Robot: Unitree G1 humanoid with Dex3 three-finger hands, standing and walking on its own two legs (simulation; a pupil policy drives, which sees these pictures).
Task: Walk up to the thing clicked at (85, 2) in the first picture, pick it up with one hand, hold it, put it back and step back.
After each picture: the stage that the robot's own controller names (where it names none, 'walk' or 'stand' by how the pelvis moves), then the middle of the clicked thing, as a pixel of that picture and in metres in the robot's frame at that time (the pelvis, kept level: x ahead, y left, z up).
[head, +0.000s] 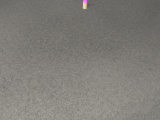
stand; (84, 4) +2.27 -0.03 -0.72
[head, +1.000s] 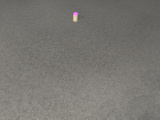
walk; (75, 17) +2.12 +0.07 -0.72
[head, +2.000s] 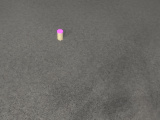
walk; (60, 34) +1.43 +0.19 -0.72
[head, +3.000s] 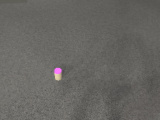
walk; (58, 74) +0.88 +0.19 -0.72
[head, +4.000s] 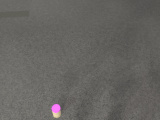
walk; (56, 111) +0.53 +0.18 -0.71
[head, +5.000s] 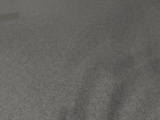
stand; out of the picture +0.35 +0.21 -0.70
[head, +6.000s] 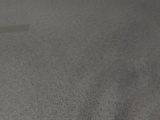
stand; out of the picture +0.32 +0.19 -0.72
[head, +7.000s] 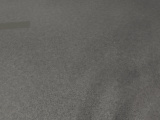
stand; out of the picture +0.30 +0.19 -0.72
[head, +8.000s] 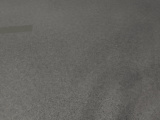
stand; out of the picture +0.30 +0.18 -0.72
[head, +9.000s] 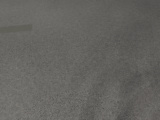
stand; out of the picture +0.32 +0.19 -0.73
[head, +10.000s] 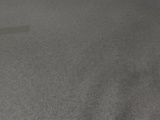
stand; out of the picture +0.31 +0.20 -0.73
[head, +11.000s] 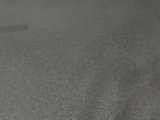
stand; out of the picture +0.30 +0.20 -0.73
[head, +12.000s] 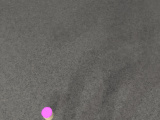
go down; (47, 113) +0.34 +0.20 -0.62
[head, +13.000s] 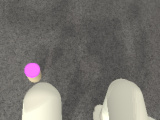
go down; (33, 73) +0.41 +0.20 -0.31
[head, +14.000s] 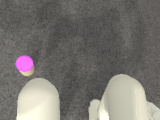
close in; (26, 66) +0.41 +0.20 -0.29
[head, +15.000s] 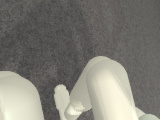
close in; out of the picture +0.41 +0.23 -0.23
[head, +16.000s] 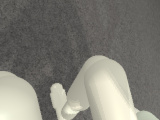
close; out of the picture +0.40 +0.25 -0.23
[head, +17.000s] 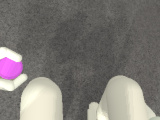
lift; (9, 71) +0.34 +0.24 -0.11
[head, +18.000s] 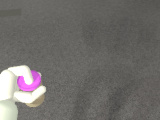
hold; (32, 89) +0.32 +0.18 +0.03
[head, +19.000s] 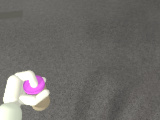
hold; (37, 93) +0.31 +0.17 -0.01
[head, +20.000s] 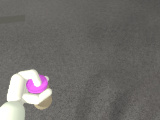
hold; (40, 92) +0.32 +0.16 +0.00
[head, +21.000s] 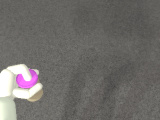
crouch; (30, 86) +0.34 +0.18 -0.06
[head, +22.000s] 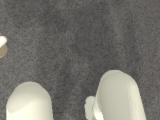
lower; out of the picture +0.47 +0.24 -0.11
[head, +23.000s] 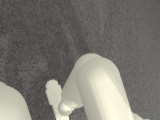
lower; out of the picture +0.43 +0.26 -0.23
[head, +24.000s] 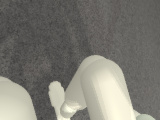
lower; out of the picture +0.42 +0.26 -0.23
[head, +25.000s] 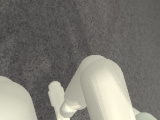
lower; out of the picture +0.42 +0.26 -0.23
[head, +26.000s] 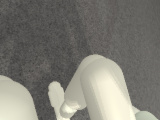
lower; out of the picture +0.42 +0.25 -0.23
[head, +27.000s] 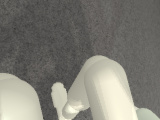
open; out of the picture +0.41 +0.23 -0.23
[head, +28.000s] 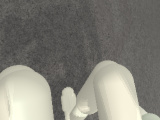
stand; out of the picture +0.41 +0.22 -0.23
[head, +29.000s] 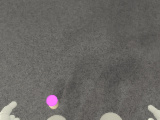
stand; (52, 102) +0.37 +0.17 -0.55
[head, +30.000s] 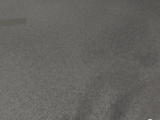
stand; out of the picture +0.34 +0.17 -0.67
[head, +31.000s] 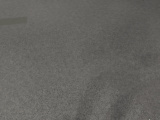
stand; out of the picture +0.34 +0.17 -0.67
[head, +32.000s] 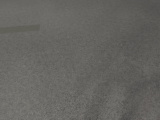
stand; out of the picture +0.36 +0.16 -0.72
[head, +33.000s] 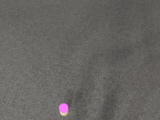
walk; (63, 109) +0.38 +0.11 -0.71
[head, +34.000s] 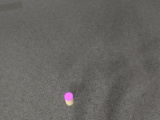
walk; (69, 98) +0.54 +0.15 -0.70
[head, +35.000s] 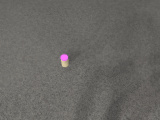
walk; (64, 60) +0.85 +0.17 -0.69
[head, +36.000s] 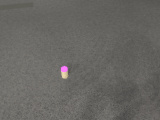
stand; (64, 72) +0.94 +0.19 -0.71
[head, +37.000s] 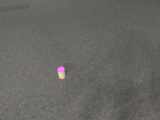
stand; (61, 72) +0.95 +0.22 -0.72
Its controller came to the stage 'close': yes
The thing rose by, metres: 0.71
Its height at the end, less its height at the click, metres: +0.00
